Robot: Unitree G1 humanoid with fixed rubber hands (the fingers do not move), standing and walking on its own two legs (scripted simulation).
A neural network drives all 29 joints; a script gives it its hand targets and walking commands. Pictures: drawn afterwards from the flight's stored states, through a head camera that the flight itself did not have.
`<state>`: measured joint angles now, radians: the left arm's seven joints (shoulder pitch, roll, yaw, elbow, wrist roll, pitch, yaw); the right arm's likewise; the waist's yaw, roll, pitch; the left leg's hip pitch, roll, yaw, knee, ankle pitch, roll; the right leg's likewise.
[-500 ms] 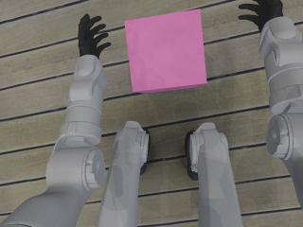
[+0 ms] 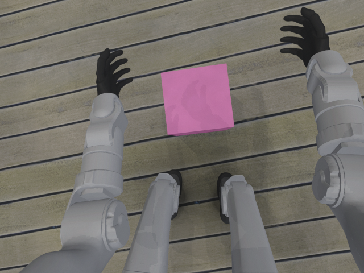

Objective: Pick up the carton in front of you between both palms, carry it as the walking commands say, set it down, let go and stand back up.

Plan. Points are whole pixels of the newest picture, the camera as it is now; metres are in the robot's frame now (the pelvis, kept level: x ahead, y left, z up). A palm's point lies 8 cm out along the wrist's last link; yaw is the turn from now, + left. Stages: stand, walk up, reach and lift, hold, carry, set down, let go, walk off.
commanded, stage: let go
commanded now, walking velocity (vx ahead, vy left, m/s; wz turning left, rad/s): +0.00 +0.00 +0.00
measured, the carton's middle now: (197, 105) +0.48 +0.01 -0.49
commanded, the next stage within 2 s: stand in 1.32 s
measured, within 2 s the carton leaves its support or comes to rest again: neither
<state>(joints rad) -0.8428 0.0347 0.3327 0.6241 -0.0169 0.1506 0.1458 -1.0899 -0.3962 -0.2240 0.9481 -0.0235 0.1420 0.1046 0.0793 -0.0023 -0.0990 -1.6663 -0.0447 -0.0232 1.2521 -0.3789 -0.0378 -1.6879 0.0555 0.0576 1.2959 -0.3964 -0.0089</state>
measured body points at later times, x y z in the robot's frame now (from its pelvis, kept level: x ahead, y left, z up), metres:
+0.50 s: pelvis +0.06 +0.01 +0.12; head +0.25 +0.00 +0.52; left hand +0.35 +0.23 +0.01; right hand +0.38 -0.22 +0.00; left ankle +0.08 +0.13 -0.58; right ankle +0.07 -0.10 -0.58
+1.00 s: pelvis +0.10 +0.02 +0.16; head +0.12 +0.02 +0.61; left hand +0.28 +0.24 +0.09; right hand +0.26 -0.22 +0.09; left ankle +0.08 +0.13 -0.58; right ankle +0.07 -0.10 -0.58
